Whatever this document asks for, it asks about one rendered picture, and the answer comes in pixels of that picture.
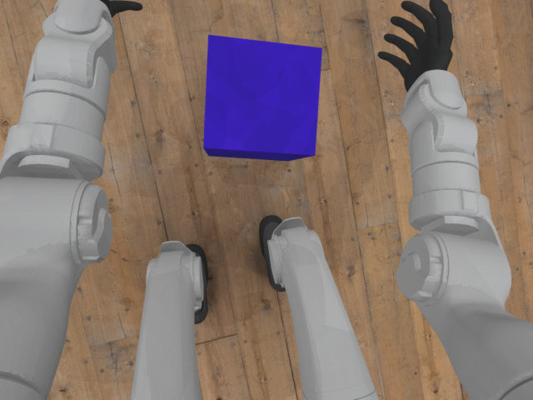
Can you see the carton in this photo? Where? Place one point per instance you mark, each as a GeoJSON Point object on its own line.
{"type": "Point", "coordinates": [261, 99]}

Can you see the left robot upper arm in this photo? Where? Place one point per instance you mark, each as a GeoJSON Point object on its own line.
{"type": "Point", "coordinates": [50, 230]}

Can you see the right robot forearm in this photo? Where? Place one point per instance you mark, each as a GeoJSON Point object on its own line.
{"type": "Point", "coordinates": [444, 164]}

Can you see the left robot foot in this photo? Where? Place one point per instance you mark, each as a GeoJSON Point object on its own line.
{"type": "Point", "coordinates": [201, 314]}

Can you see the right robot upper arm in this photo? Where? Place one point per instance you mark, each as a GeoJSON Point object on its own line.
{"type": "Point", "coordinates": [460, 284]}

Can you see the left robot forearm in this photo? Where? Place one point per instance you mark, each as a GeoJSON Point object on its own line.
{"type": "Point", "coordinates": [59, 134]}

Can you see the robot right hand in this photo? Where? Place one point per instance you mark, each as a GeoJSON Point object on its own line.
{"type": "Point", "coordinates": [434, 45]}

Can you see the robot left hand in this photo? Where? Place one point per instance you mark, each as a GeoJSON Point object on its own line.
{"type": "Point", "coordinates": [121, 6]}

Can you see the left robot shin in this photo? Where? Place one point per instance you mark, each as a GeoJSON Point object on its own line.
{"type": "Point", "coordinates": [169, 247]}

